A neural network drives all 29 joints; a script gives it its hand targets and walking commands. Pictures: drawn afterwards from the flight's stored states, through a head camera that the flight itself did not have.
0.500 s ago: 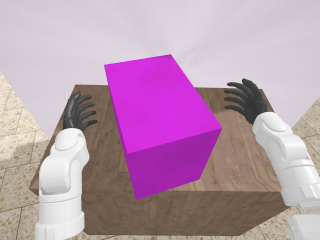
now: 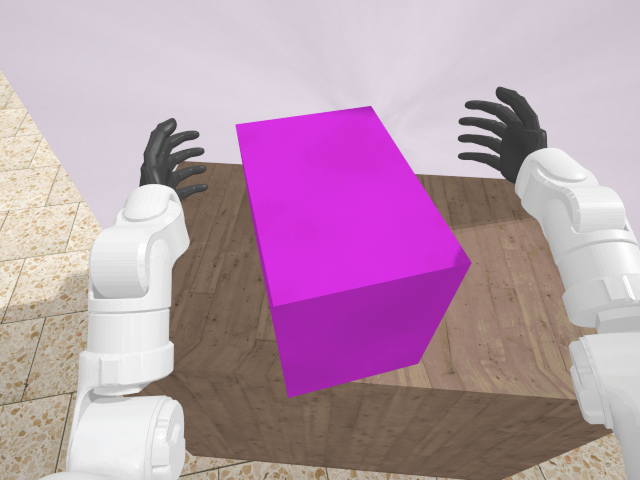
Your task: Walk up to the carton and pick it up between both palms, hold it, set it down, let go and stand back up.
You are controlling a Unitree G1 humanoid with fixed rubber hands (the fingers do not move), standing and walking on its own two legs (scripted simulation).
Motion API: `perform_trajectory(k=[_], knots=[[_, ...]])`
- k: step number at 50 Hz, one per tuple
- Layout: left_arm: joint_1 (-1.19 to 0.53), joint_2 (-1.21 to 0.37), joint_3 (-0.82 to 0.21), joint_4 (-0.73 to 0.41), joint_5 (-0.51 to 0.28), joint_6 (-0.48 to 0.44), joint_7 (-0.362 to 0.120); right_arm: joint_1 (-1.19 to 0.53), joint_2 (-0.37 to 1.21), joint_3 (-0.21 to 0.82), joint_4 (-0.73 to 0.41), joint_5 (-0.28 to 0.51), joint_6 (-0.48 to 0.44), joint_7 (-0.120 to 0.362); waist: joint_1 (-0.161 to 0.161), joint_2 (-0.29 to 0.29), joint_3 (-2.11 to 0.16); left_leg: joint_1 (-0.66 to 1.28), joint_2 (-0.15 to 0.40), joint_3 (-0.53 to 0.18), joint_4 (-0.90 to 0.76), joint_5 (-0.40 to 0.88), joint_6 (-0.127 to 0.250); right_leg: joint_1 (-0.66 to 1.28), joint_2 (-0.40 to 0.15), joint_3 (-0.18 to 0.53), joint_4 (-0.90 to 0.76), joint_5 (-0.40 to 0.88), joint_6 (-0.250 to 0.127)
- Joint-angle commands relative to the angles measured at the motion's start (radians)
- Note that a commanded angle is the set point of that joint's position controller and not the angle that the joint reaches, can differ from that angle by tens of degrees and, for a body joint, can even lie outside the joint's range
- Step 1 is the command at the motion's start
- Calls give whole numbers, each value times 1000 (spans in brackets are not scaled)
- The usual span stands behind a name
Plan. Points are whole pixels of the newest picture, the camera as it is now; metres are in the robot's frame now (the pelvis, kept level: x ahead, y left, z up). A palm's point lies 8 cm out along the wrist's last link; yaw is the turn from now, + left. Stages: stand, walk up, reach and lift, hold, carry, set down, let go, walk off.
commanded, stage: reach and lift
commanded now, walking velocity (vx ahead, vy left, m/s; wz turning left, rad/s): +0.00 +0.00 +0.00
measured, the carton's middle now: (330, 248) +0.40 +0.04 +0.04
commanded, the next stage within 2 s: none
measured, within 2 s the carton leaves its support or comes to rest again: neither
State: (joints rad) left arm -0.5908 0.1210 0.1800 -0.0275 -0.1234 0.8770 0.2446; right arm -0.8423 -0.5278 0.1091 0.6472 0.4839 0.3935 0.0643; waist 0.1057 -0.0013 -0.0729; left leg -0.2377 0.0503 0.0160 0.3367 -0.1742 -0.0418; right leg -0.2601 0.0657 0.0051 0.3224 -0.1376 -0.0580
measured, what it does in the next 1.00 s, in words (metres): stands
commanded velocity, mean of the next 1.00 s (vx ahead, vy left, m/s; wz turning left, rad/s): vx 0.00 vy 0.00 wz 0.00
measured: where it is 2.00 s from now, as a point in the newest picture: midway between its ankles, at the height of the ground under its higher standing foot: outside the picture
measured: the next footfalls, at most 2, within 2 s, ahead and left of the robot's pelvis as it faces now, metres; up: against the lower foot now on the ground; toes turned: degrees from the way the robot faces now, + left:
none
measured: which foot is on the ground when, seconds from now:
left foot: down 0.00-1.00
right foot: down 0.00-1.00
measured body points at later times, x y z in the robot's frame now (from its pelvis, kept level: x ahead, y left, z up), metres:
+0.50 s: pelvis +0.00 +0.00 +0.00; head +0.04 +0.01 +0.45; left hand +0.36 +0.23 +0.11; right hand +0.46 -0.16 +0.13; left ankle -0.01 +0.14 -0.75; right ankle +0.01 -0.08 -0.75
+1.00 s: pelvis +0.00 +0.00 +0.00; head +0.05 +0.00 +0.45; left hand +0.37 +0.21 +0.06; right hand +0.46 -0.13 +0.08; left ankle -0.01 +0.14 -0.75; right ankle +0.01 -0.08 -0.75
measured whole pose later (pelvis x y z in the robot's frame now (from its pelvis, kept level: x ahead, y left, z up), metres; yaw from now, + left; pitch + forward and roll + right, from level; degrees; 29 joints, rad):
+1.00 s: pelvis +0.00 +0.00 +0.00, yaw +1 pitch +9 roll +0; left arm -0.52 -0.05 0.20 0.50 0.06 0.21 0.21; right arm -0.76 -0.29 0.04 0.99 0.25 -0.06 0.07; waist 0.13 -0.01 -0.06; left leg -0.33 0.05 0.00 0.35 -0.17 -0.05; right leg -0.35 0.07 0.00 0.34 -0.14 -0.06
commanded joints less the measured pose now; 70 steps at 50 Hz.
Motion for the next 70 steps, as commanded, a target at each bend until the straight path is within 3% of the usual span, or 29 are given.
perform_trajectory(k=[1,8,11,14,22,26,29,32,36,38,41,46,49,55,59,61,70], knots=[[-492,132,16,-152,1,-61,-8,-549,-235,-69,-149,22,-58,-5,2,-48,-508,78,-47,-2,5,277,2,319,-21,45,49,478,79],[-538,138,14,-32,-3,-83,-13,-608,-218,-43,-54,22,-59,3,16,-68,-482,40,-43,-7,-4,258,6,316,-21,43,44,445,78],[-490,121,23,4,15,-109,-24,-558,-196,-22,-4,25,-71,5,19,-69,-479,44,-44,-10,2,297,5,346,-21,43,52,496,81],[-410,77,23,70,48,-153,-44,-479,-160,-16,75,4,-95,15,12,-61,-429,40,-46,-15,-7,287,4,341,-21,42,41,461,74],[-341,33,-15,-106,63,-281,-61,-410,-129,-103,-108,-74,-210,16,-16,-41,-489,61,-56,-11,8,341,-6,358,-14,13,64,556,89],[-380,25,-59,-172,40,-342,-42,-431,-123,-166,-189,-120,-263,15,-20,-8,-575,66,-55,-9,28,325,-9,307,-14,3,68,496,81],[-400,12,-76,-111,39,-384,-21,-444,-104,-191,-158,-157,-287,23,-4,-3,-583,59,-47,-10,29,269,-2,234,-13,1,54,358,66],[-358,-34,-85,69,51,-423,-12,-412,-51,-183,-29,-194,-294,38,5,-50,-522,39,-38,-13,20,194,18,166,-17,7,29,216,58],[-313,-61,-49,241,90,-498,-25,-375,-1,-166,84,-234,-333,43,23,-106,-492,-3,-41,-4,7,178,37,181,-25,19,21,182,68],[-290,-73,-22,345,125,-546,-37,-357,33,-143,165,-249,-361,43,32,-133,-439,-34,-43,2,-2,180,43,206,-28,24,25,203,79],[-335,-64,15,377,159,-644,-40,-394,57,-140,168,-266,-433,33,51,-138,-473,-85,-50,18,-9,193,40,274,-38,26,55,305,102],[-360,-70,20,309,197,-754,-36,-409,65,-108,127,-227,-525,-5,49,-76,-578,-75,-55,32,21,323,10,394,-35,24,108,565,117],[-364,-91,-7,267,189,-763,-30,-412,56,-90,132,-193,-534,-18,38,-48,-596,-57,-50,26,28,353,0,380,-27,20,108,586,105],[-351,-140,-70,277,152,-722,-14,-407,48,-102,166,-187,-500,-33,-1,-48,-576,47,-30,7,51,363,-6,239,-2,4,53,440,69],[-353,-168,-87,314,145,-706,-16,-404,84,-108,188,-206,-479,-35,-6,-57,-533,72,-27,-1,50,343,1,182,-3,0,23,355,63],[-353,-171,-70,337,158,-704,-19,-407,110,-110,185,-223,-472,-41,3,-76,-506,61,-30,1,40,314,11,183,-9,4,18,330,69],[-354,-240,-18,304,255,-700,-6,-398,234,-87,139,-243,-464,-80,35,-39,-484,62,-40,15,28,346,18,252,-20,9,39,396,85]])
